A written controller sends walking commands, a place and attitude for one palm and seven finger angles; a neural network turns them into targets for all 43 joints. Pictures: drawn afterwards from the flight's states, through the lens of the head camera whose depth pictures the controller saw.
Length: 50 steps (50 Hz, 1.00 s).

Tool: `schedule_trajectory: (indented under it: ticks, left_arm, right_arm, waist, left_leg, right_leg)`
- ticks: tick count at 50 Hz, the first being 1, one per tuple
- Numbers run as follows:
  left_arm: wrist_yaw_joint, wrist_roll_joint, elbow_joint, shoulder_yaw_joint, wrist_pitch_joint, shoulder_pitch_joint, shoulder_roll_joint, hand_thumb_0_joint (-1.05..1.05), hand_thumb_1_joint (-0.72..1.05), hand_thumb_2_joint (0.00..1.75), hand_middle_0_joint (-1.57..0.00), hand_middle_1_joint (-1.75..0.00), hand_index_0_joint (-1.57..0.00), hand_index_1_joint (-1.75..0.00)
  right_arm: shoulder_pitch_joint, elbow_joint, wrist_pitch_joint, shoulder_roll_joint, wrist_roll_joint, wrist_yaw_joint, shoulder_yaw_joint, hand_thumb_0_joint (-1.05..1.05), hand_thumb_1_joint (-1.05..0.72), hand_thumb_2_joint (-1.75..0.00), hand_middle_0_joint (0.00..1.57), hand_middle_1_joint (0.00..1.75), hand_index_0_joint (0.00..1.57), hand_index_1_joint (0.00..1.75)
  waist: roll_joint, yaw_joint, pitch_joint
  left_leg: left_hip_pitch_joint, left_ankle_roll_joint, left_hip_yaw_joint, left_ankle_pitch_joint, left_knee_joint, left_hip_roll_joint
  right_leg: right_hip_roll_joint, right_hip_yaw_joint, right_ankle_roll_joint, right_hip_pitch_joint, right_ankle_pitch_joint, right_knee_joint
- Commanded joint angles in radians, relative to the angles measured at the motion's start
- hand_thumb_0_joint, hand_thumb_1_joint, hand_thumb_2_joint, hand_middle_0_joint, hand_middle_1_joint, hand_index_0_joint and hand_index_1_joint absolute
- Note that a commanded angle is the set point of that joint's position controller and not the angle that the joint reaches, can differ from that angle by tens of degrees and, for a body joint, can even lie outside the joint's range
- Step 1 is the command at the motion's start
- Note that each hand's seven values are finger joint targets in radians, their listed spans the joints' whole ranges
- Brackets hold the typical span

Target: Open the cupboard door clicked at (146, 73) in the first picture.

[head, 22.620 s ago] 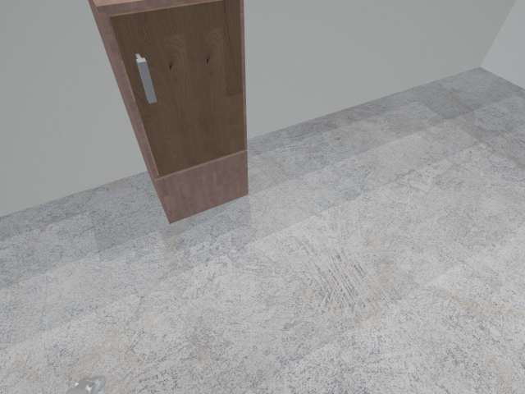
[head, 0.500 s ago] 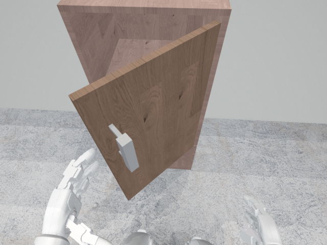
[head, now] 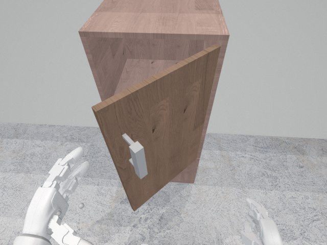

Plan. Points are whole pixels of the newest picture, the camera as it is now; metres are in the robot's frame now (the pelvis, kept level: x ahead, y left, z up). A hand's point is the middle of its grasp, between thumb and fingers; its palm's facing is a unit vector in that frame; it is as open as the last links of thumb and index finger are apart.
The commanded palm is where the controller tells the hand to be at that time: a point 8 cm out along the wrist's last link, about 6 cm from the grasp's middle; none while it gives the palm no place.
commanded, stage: draw the hand back to the body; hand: left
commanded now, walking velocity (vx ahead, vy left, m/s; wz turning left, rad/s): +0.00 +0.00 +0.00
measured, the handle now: (134, 156) +0.33 +0.11 +0.04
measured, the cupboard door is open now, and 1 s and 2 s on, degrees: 45 45 45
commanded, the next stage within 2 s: step back with the hand held close in 1.18 s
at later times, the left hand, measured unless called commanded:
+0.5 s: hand (26, 177) +0.20 +0.26 +0.16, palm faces +0.31 -0.87 -0.39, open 12.7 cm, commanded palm +0.16 +0.30 +0.18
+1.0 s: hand (5, 156) +0.21 +0.27 +0.21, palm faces +0.42 -0.81 -0.40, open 7.7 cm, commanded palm +0.16 +0.31 +0.23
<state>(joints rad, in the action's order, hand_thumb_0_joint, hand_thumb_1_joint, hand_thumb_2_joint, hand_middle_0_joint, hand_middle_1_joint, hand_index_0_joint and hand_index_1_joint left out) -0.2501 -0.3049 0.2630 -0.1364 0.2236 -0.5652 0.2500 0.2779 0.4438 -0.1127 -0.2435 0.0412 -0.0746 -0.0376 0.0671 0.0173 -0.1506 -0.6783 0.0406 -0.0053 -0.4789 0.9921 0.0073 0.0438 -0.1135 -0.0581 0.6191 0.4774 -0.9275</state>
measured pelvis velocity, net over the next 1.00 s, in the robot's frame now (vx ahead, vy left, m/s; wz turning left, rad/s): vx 0.02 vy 0.01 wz -0.02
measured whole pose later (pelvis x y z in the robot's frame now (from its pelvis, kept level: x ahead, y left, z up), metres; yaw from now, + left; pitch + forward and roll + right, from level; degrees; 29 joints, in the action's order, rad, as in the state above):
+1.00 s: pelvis +0.02 +0.01 +0.06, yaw -1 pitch -4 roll -1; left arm 0.10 -0.07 0.39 -0.32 0.06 -0.47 0.34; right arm 0.19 0.63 -0.07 -0.24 0.00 -0.06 -0.03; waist 0.07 0.08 0.02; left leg -0.08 0.05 0.03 -0.24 0.40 0.04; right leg 0.03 -0.05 -0.04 0.05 0.24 -0.36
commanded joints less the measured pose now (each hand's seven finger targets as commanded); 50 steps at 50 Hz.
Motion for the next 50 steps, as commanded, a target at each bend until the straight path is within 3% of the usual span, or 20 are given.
schedule_trajectory:
  ticks: [1, 5, 6, 7, 9, 13, 14, 16, 20, 26, 30, 40, 44, 48, 50]
  left_arm:
    - [0.019, -0.014, 0.273, -0.105, 0.064, 0.058, 0.143, 0.0, -0.47, 0.32, -0.15, -0.3, -0.15, -0.3]
    - [0.031, -0.021, 0.298, -0.132, 0.045, 0.055, 0.149, 0.0, -0.32, 0.37, -0.16, -0.3, -0.16, -0.3]
    - [0.175, 0.142, 0.331, -0.154, -0.012, 0.054, 0.294, 0.0, -0.29, 0.39, -0.16, -0.3, -0.16, -0.3]
    - [0.238, 0.157, 0.34, -0.104, -0.049, 0.019, 0.197, 0.0, -0.26, 0.4, -0.16, -0.3, -0.16, -0.3]
    - [0.291, 0.193, 0.353, -0.047, -0.089, 0.007, 0.139, 0.0, -0.18, 0.43, -0.16, -0.3, -0.16, -0.3]
    - [0.357, 0.24, 0.37, -0.071, -0.119, 0.017, 0.182, 0.0, -0.05, 0.5, -0.17, -0.3, -0.17, -0.3]
    - [0.369, 0.243, 0.354, -0.094, -0.125, 0.022, 0.201, 0.0, -0.01, 0.51, -0.17, -0.3, -0.17, -0.3]
    - [0.382, 0.253, 0.369, -0.111, -0.127, 0.033, 0.212, 0.0, 0.06, 0.54, -0.17, -0.3, -0.17, -0.3]
    - [0.393, 0.261, 0.382, -0.133, -0.133, 0.072, 0.22, 0.0, 0.2, 0.6, -0.18, -0.3, -0.18, -0.3]
    - [0.393, 0.265, 0.398, -0.168, -0.128, 0.086, 0.227, 0.0, 0.41, 0.69, -0.18, -0.3, -0.18, -0.3]
    - [0.386, 0.258, 0.369, -0.208, -0.129, 0.089, 0.235, 0.0, 0.55, 0.75, -0.19, -0.3, -0.19, -0.3]
    - [0.381, 0.242, 0.391, -0.331, -0.107, 0.197, 0.308, 0.0, 0.9, 0.9, -0.2, -0.3, -0.2, -0.3]
    - [0.365, 0.239, 0.298, -0.267, -0.118, 0.146, 0.234, 0.0, 0.9, 0.9, -0.2, -0.3, -0.2, -0.3]
    - [0.365, 0.238, 0.328, -0.29, -0.106, 0.174, 0.271, 0.0, 0.9, 0.9, -0.2, -0.3, -0.2, -0.3]
    - [0.367, 0.236, 0.341, -0.305, -0.1, 0.191, 0.292, 0.0, 0.9, 0.9, -0.2, -0.3, -0.2, -0.3]
  right_arm:
    - [-0.096, -0.166, -0.086, -0.105, 0.003, -0.009, 0.039, 0.0, -0.9, -0.9, 0.2, 0.3, 0.2, 0.3]
    - [-0.104, -0.154, -0.102, -0.105, 0.008, -0.01, 0.035, 0.0, -0.9, -0.9, 0.2, 0.3, 0.2, 0.3]
    - [-0.114, -0.136, -0.079, -0.102, -0.008, -0.034, 0.038, 0.0, -0.9, -0.9, 0.2, 0.3, 0.2, 0.3]
    - [-0.111, -0.137, -0.07, -0.081, -0.014, -0.04, 0.028, 0.0, -0.9, -0.9, 0.2, 0.3, 0.2, 0.3]
    - [-0.108, -0.127, -0.061, -0.086, -0.015, -0.039, 0.026, 0.0, -0.9, -0.9, 0.2, 0.3, 0.2, 0.3]
    - [-0.13, -0.104, -0.044, -0.091, -0.02, -0.039, 0.02, 0.0, -0.9, -0.9, 0.2, 0.3, 0.2, 0.3]
    - [-0.138, -0.091, -0.045, -0.094, -0.024, -0.042, 0.02, 0.0, -0.9, -0.9, 0.2, 0.3, 0.2, 0.3]
    - [-0.147, -0.083, -0.048, -0.092, -0.026, -0.042, 0.017, 0.0, -0.9, -0.9, 0.2, 0.3, 0.2, 0.3]
    - [-0.161, -0.054, -0.055, -0.095, -0.03, -0.039, 0.012, 0.0, -0.9, -0.9, 0.2, 0.3, 0.2, 0.3]
    - [-0.167, -0.02, -0.064, -0.101, -0.037, -0.018, 0.019, 0.0, -0.9, -0.9, 0.2, 0.3, 0.2, 0.3]
    - [-0.176, -0.006, -0.053, -0.106, -0.04, -0.006, 0.027, 0.0, -0.9, -0.9, 0.2, 0.3, 0.2, 0.3]
    - [-0.203, 0.021, -0.028, -0.103, -0.043, 0.004, 0.037, 0.0, -0.9, -0.9, 0.2, 0.3, 0.2, 0.3]
    - [-0.211, 0.027, -0.016, -0.109, -0.041, 0.012, 0.044, 0.0, -0.9, -0.9, 0.2, 0.3, 0.2, 0.3]
    - [-0.222, 0.026, -0.009, -0.107, -0.042, 0.009, 0.049, 0.0, -0.9, -0.9, 0.2, 0.3, 0.2, 0.3]
    - [-0.232, 0.026, -0.009, -0.104, -0.041, 0.004, 0.048, 0.0, -0.9, -0.9, 0.2, 0.3, 0.2, 0.3]
  waist:
    - [-0.001, 0.002, -0.064]
    - [0.019, 0.014, -0.067]
    - [0.019, 0.054, -0.072]
    - [0.026, 0.029, -0.025]
    - [0.011, 0.019, 0.007]
    - [-0.006, 0.02, 0.034]
    - [-0.043, 0.025, 0.034]
    - [-0.04, 0.027, 0.033]
    - [0.019, 0.033, 0.045]
    - [0.043, 0.041, 0.042]
    - [-0.009, 0.047, 0.074]
    - [0.04, 0.054, 0.068]
    - [-0.012, 0.05, 0.127]
    - [-0.046, 0.052, 0.098]
    - [-0.026, 0.057, 0.091]
  left_leg:
    - [0.124, -0.018, -0.059, 0.201, -0.182, -0.003]
    - [0.168, -0.024, -0.068, 0.208, -0.223, -0.006]
    - [0.196, -0.013, -0.054, 0.191, -0.27, -0.02]
    - [0.216, -0.015, -0.055, 0.178, -0.297, -0.017]
    - [0.246, -0.012, -0.065, 0.199, -0.323, -0.024]
    - [0.322, -0.013, -0.074, 0.232, -0.398, -0.037]
    - [0.331, -0.012, -0.075, 0.249, -0.414, -0.038]
    - [0.37, -0.015, -0.071, 0.277, -0.447, -0.039]
    - [0.451, -0.035, -0.086, 0.393, -0.508, -0.048]
    - [0.557, -0.067, -0.096, 0.574, -0.571, -0.068]
    - [0.578, -0.073, -0.087, 0.631, -0.602, -0.074]
    - [0.619, -0.064, -0.054, 0.622, -0.634, -0.061]
    - [0.611, -0.047, -0.042, 0.582, -0.645, -0.058]
    - [0.614, -0.024, -0.026, 0.504, -0.644, -0.043]
    - [0.613, -0.02, -0.024, 0.473, -0.646, -0.039]
  right_leg:
    - [-0.015, 0.093, 0.029, -0.092, -0.177, 0.19]
    - [-0.009, 0.071, 0.024, -0.12, -0.181, 0.204]
    - [-0.047, 0.147, 0.011, -0.153, -0.165, 0.278]
    - [-0.054, 0.133, 0.015, -0.151, -0.147, 0.306]
    - [-0.052, 0.113, 0.017, -0.171, -0.176, 0.319]
    - [-0.05, 0.094, 0.021, -0.232, -0.207, 0.36]
    - [-0.049, 0.092, 0.02, -0.265, -0.221, 0.377]
    - [-0.051, 0.091, 0.021, -0.302, -0.241, 0.397]
    - [-0.051, 0.086, 0.019, -0.366, -0.294, 0.434]
    - [-0.047, 0.08, 0.022, -0.444, -0.359, 0.486]
    - [-0.043, 0.082, 0.022, -0.487, -0.401, 0.521]
    - [-0.044, 0.098, 0.018, -0.558, -0.457, 0.578]
    - [-0.042, 0.096, 0.02, -0.541, -0.446, 0.603]
    - [-0.044, 0.109, 0.024, -0.556, -0.444, 0.616]
    - [-0.048, 0.117, 0.023, -0.561, -0.433, 0.622]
